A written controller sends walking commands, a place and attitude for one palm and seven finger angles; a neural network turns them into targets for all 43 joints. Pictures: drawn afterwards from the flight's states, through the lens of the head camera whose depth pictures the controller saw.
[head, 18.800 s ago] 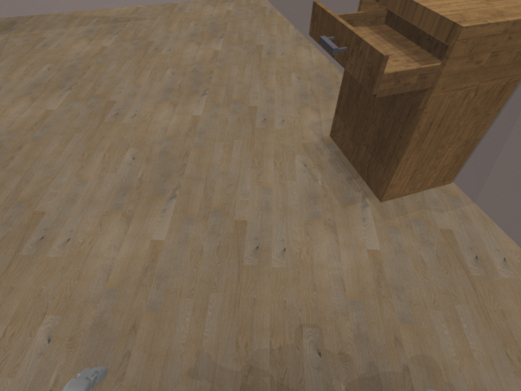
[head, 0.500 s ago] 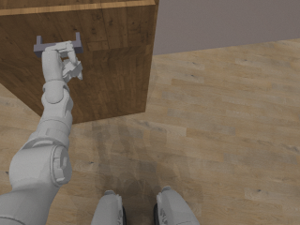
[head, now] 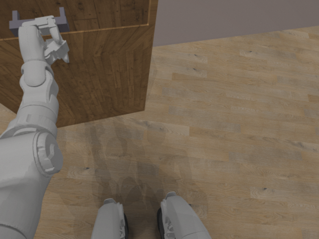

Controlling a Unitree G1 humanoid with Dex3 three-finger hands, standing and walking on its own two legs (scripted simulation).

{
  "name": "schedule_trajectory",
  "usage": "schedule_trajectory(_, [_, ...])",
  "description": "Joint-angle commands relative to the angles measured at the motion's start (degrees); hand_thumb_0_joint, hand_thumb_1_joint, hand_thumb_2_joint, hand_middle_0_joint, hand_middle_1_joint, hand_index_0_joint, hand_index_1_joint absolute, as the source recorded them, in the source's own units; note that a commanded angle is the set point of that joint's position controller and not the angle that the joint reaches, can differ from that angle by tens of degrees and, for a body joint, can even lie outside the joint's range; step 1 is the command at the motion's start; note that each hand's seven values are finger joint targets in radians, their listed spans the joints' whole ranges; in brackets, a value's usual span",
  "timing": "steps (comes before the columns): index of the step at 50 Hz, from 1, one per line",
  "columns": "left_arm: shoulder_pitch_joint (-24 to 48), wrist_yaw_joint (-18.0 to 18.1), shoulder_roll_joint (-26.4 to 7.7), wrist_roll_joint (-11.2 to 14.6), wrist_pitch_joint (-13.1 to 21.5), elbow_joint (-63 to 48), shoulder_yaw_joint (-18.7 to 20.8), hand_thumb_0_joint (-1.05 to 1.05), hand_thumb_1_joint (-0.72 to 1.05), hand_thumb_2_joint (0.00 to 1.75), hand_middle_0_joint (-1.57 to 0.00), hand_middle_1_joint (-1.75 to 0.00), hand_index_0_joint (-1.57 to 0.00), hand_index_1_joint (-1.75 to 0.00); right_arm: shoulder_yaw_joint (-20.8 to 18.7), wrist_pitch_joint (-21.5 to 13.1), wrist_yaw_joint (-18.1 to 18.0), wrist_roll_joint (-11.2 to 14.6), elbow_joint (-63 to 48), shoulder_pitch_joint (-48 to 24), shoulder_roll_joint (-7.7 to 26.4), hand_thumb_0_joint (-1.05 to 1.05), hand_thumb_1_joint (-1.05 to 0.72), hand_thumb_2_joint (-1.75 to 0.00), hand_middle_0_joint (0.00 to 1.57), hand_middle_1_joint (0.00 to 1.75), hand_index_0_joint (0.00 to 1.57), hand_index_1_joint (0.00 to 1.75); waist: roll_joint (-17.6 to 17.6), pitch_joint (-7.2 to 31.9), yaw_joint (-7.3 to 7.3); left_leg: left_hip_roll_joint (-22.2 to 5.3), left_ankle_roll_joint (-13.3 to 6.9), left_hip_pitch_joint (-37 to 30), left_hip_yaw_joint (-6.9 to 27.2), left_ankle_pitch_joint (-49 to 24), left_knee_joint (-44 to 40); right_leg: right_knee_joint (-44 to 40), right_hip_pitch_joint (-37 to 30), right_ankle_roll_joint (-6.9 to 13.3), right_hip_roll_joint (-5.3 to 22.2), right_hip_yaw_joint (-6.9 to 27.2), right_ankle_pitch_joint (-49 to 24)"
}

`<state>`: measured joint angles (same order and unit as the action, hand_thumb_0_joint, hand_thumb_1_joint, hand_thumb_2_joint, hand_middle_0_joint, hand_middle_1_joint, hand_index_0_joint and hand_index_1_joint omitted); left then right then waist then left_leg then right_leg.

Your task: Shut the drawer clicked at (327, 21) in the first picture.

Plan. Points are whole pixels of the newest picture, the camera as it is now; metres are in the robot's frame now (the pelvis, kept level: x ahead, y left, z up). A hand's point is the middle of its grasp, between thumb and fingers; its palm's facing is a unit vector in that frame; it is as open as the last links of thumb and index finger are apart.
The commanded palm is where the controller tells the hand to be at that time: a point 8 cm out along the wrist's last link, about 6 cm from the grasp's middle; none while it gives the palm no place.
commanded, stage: push the drawer shut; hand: left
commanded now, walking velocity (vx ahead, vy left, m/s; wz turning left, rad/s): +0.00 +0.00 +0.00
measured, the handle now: (40, 19) +0.64 +0.20 +0.06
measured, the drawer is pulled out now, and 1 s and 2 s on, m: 0.00 0.00 0.00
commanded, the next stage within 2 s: pull the fist back off the drawer in 0.24 s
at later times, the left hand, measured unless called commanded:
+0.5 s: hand (59, 42) +0.57 +0.16 +0.06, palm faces +0.12 -0.99 -0.04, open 3.2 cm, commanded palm +0.58 +0.17 +0.06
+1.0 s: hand (63, 45) +0.56 +0.15 +0.06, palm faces +0.13 -0.99 -0.02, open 3.3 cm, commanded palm +0.52 +0.18 +0.06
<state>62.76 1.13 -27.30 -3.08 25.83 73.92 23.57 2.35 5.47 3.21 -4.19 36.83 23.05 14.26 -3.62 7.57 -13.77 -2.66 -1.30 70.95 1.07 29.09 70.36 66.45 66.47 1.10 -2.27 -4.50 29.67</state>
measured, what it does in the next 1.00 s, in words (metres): stands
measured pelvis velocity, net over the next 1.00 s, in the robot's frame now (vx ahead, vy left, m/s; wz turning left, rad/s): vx -0.01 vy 0.01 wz -0.02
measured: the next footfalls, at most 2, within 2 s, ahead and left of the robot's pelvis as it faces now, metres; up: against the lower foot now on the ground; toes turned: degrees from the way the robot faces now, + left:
none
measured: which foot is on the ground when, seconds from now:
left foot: down 0.00-1.00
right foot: down 0.00-1.00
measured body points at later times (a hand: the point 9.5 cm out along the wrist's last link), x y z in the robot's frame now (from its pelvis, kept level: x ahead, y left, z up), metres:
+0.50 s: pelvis -0.04 +0.01 -0.02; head +0.15 +0.05 +0.39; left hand +0.56 +0.21 +0.06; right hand -0.08 -0.24 -0.11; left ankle +0.02 +0.10 -0.63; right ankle +0.01 -0.11 -0.63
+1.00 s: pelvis -0.01 +0.01 +0.00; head +0.16 +0.03 +0.42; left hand +0.54 +0.20 +0.07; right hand -0.05 -0.23 -0.11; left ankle +0.02 +0.10 -0.63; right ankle +0.01 -0.11 -0.63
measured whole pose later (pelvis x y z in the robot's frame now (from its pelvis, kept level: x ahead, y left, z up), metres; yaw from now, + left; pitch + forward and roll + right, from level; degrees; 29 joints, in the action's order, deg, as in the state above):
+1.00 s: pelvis -0.01 +0.01 +0.00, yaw -1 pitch +29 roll -5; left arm 60.8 3.2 -25.5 -1.4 22.1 68.1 22.0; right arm 3.0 3.6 4.4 -4.0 36.2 24.2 14.0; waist -4.2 7.7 -13.4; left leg -2.8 -2.2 71.6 0.5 28.3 70.2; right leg 65.6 67.1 0.3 -2.5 -3.7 28.2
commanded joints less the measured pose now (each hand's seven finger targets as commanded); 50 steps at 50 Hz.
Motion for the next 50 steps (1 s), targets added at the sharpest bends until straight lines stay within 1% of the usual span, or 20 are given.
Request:
schedule_trajectory(1, [37.3, 1.3, -14.8, 0.4, 3.3, -13.5, 0.1, 0.0, 0.9, 0.9, -1.4, -1.6, -1.4, -1.6, -3.4, -0.5, -0.9, -0.5, -0.3, 13.9, 11.1, 0.0, -0.9, -0.9, 0.2, 0.3, 0.2, 0.3, -8.1, 31.9, -5.12, 0.8, -1.1, -27.9, 3.8, -24.3, -4.1, -7.9, -9.0, -0.4, -1.6, 2.6, -19.7])
schedule_trajectory(4, [39.8, 1.7, -17.6, -0.2, 3.2, -13.6, 1.0, 0.0, 0.9, 0.9, -1.4, -1.6, -1.4, -1.6, -3.1, -0.7, -1.1, -0.5, -0.3, 13.9, 11.3, 0.0, -0.9, -0.9, 0.2, 0.3, 0.2, 0.3, -9.7, 32.3, -5.23, 0.8, -1.1, -27.2, 4.1, -22.0, -4.1, -7.9, -8.2, -0.2, -1.7, 2.6, -16.9])
schedule_trajectory(10, [45.2, 2.3, -16.6, -0.9, 3.2, -12.7, -1.7, 0.0, 0.9, 0.9, -1.4, -1.6, -1.4, -1.6, -2.6, -2.0, -1.2, -0.7, 0.1, 13.8, 11.8, 0.0, -0.9, -0.9, 0.2, 0.3, 0.2, 0.3, -13.1, 31.0, -7.47, 0.6, -0.9, -28.8, 5.9, -17.5, -4.6, -7.7, -1.6, 0.2, -1.8, 1.8, -11.3])
schedule_trajectory(12, [46.5, 2.5, -16.7, -1.0, 2.7, -11.7, -2.4, 0.0, 0.9, 0.9, -1.4, -1.6, -1.4, -1.6, -2.3, -2.4, -1.3, -0.6, 0.2, 13.4, 12.0, 0.0, -0.9, -0.9, 0.2, 0.3, 0.2, 0.3, -13.3, 30.2, -8.18, 0.5, -0.9, -27.6, 6.1, -14.3, -4.8, -7.8, -0.4, 0.1, -1.8, 1.7, -9.2])
schedule_trajectory(13, [46.6, 2.7, -19.0, -1.2, 2.5, -11.1, -1.1, 0.0, 0.9, 0.9, -1.4, -1.6, -1.4, -1.6, -2.2, -2.6, -1.5, -0.6, 0.1, 13.5, 12.3, 0.0, -0.9, -0.9, 0.2, 0.3, 0.2, 0.3, -12.6, 30.0, -7.99, 0.5, -1.0, -26.2, 6.2, -12.7, -4.9, -7.8, -0.5, 0.2, -1.7, 1.8, -8.2])
schedule_trajectory(15, [47.6, 2.7, -18.3, -1.2, 1.8, -10.0, -2.3, 0.0, 0.9, 0.9, -1.4, -1.6, -1.4, -1.6, -1.9, -3.1, -1.8, -0.5, 0.1, 13.4, 12.4, 0.0, -0.9, -0.9, 0.2, 0.3, 0.2, 0.3, -12.9, 29.4, -8.93, 0.5, -1.2, -25.2, 6.3, -10.4, -5.1, -7.9, 0.5, 0.1, -1.6, 1.9, -6.9])
schedule_trajectory(18, [48.9, 2.6, -20.6, -1.6, 1.0, -10.1, -2.2, 0.0, 0.9, 0.9, -1.4, -1.6, -1.4, -1.6, -1.3, -3.9, -2.2, -0.4, -0.1, 13.3, 12.7, 0.0, -0.9, -0.9, 0.2, 0.3, 0.2, 0.3, -13.8, 29.8, -8.79, 0.5, -1.3, -23.5, 6.5, -7.3, -5.5, -7.8, 0.3, 0.1, -1.5, 2.1, -5.2])
schedule_trajectory(21, [48.6, 2.5, -17.7, -1.5, 0.1, -9.2, -4.0, 0.0, 0.9, 0.9, -1.4, -1.6, -1.4, -1.6, -1.3, -4.3, -2.0, -0.4, -0.2, 13.2, 12.7, 0.0, -0.9, -0.9, 0.2, 0.3, 0.2, 0.3, -14.9, 29.9, -9.08, 0.4, -1.1, -24.7, 7.4, -6.2, -5.7, -7.3, 2.6, 0.3, -1.4, 1.5, -4.8])
schedule_trajectory(23, [48.5, 2.7, -19.7, -1.6, -0.4, -8.8, -2.4, 0.0, 0.9, 0.9, -1.4, -1.6, -1.4, -1.6, -1.2, -4.5, -2.0, -0.6, -0.3, 13.3, 13.0, 0.0, -0.9, -0.9, 0.2, 0.3, 0.2, 0.3, -14.3, 29.6, -8.51, 0.3, -1.0, -23.7, 7.7, -5.1, -5.8, -7.0, 2.5, 0.3, -1.4, 1.4, -4.2])
schedule_trajectory(24, [48.5, 2.7, -18.5, -1.5, -0.8, -8.3, -3.3, 0.0, 0.9, 0.9, -1.4, -1.6, -1.4, -1.6, -1.2, -4.6, -1.9, -0.5, -0.4, 13.3, 13.0, 0.0, -0.9, -0.9, 0.2, 0.3, 0.2, 0.3, -13.6, 29.2, -8.82, 0.4, -1.1, -23.0, 7.7, -3.9, -5.9, -7.3, 2.3, 0.3, -1.4, 1.6, -3.6])
schedule_trajectory(27, [48.4, 2.6, -18.6, -1.4, -1.1, -9.1, -2.8, 0.0, 0.9, 0.9, -1.4, -1.6, -1.4, -1.6, -1.2, -4.9, -1.7, -0.6, -0.6, 13.5, 13.1, 0.0, -0.9, -0.9, 0.2, 0.3, 0.2, 0.3, -14.9, 30.3, -8.19, 0.4, -1.0, -24.0, 8.0, -4.2, -6.0, -6.8, 2.8, 0.4, -1.3, 1.3, -4.0])
schedule_trajectory(29, [47.8, 2.7, -19.5, -1.4, -1.5, -8.7, -1.9, 0.0, 0.9, 0.9, -1.4, -1.6, -1.4, -1.6, -1.2, -4.9, -1.7, -0.6, -0.5, 13.8, 13.2, 0.0, -0.9, -0.9, 0.2, 0.3, 0.2, 0.3, -13.5, 29.4, -7.78, 0.2, -1.0, -22.9, 8.2, -3.7, -6.1, -6.8, 2.3, 0.4, -1.3, 1.2, -3.7])
schedule_trajectory(32, [46.8, 2.4, -17.6, -1.4, -1.3, -10.8, -2.4, 0.0, 0.9, 0.9, -1.4, -1.6, -1.4, -1.6, -1.6, -5.0, -1.3, -0.8, -0.7, 13.8, 13.1, 0.0, -0.9, -0.9, 0.2, 0.3, 0.2, 0.3, -15.8, 31.9, -6.8, 0.0, -0.5, -27.1, 9.2, -5.7, -6.4, -6.1, 3.8, 0.6, -1.2, 0.6, -5.0])
schedule_trajectory(35, [42.8, 2.4, -17.2, -0.7, -1.0, -11.9, -0.9, 0.0, 0.9, 0.9, -1.4, -1.6, -1.4, -1.6, -2.0, -4.8, -0.8, -0.9, -0.7, 14.2, 13.1, 0.0, -0.9, -0.9, 0.2, 0.3, 0.2, 0.3, -14.7, 33.6, -5.46, -0.2, -0.1, -29.7, 9.6, -8.7, -6.8, -5.9, 2.7, 0.7, -1.3, 0.2, -6.4])
schedule_trajectory(36, [41.5, 2.2, -15.3, -0.4, -1.0, -12.8, -2.2, 0.0, 0.9, 0.9, -1.4, -1.6, -1.4, -1.6, -2.0, -4.7, -0.6, -0.7, -1.2, 13.7, 12.9, 0.0, -0.9, -0.9, 0.2, 0.3, 0.2, 0.3, -15.6, 33.2, -4.98, -0.2, 0.1, -30.2, 9.3, -9.3, -7.1, -6.1, 2.5, 0.7, -1.3, 0.3, -6.8])
schedule_trajectory(39, [37.7, 2.3, -14.7, 0.3, -1.0, -14.0, -1.5, 0.0, 0.9, 0.9, -1.4, -1.6, -1.4, -1.6, -2.3, -4.3, -0.3, -0.6, -1.1, 13.6, 12.6, 0.0, -0.9, -0.9, 0.2, 0.3, 0.2, 0.3, -12.3, 32.6, -4.1, -0.2, -0.1, -29.6, 8.1, -11.0, -7.1, -6.9, -0.3, 0.6, -1.4, 0.3, -7.5])
schedule_trajectory(42, [32.0, 2.2, -11.8, 0.4, -0.6, -15.0, -2.5, 0.0, 0.9, 0.9, -1.4, -1.6, -1.4, -1.6, -2.7, -3.7, 0.1, -0.3, -1.8, 13.0, 12.2, 0.0, -0.9, -0.9, 0.2, 0.3, 0.2, 0.3, -12.7, 32.6, -2.49, -0.1, 0.1, -31.6, 7.4, -13.9, -7.5, -7.2, -1.3, 0.7, -1.4, 0.3, -8.8])
schedule_trajectory(45, [27.7, 2.5, -9.9, 1.0, 0.0, -16.6, -2.6, 0.0, 0.9, 0.9, -1.4, -1.6, -1.4, -1.6, -3.1, -3.1, 0.3, -0.2, -1.9, 13.1, 11.7, 0.0, -0.9, -0.9, 0.2, 0.3, 0.2, 0.3, -10.4, 32.5, -1.7, -0.1, 0.0, -32.4, 6.4, -17.7, -7.8, -7.8, -4.4, 0.6, -1.6, 0.3, -11.3])
schedule_trajectory(47, [22.2, 2.4, -10.0, 2.2, 0.4, -18.7, -1.0, 0.0, 0.9, 0.9, -1.4, -1.6, -1.4, -1.6, -3.5, -2.6, 0.5, 0.0, -2.7, 12.7, 11.4, 0.0, -0.9, -0.9, 0.2, 0.3, 0.2, 0.3, -8.6, 34.1, 0.31, 0.3, -0.1, -32.2, 4.7, -21.6, -7.8, -8.5, -9.5, 0.6, -1.8, 0.8, -14.9])
schedule_trajectory(50, [20.8, 2.5, -10.1, 2.7, 1.1, -18.8, 0.0, 0.0, 0.9, 0.9, -1.4, -1.6, -1.4, -1.6, -3.7, -1.9, 0.3, 0.1, -2.6, 12.7, 10.9, 0.0, -0.9, -0.9, 0.2, 0.3, 0.2, 0.3, -4.6, 31.9, 0.07, 0.8, -0.7, -28.3, 3.2, -23.1, -7.3, -8.7, -14.0, 0.0, -1.7, 1.8, -19.6])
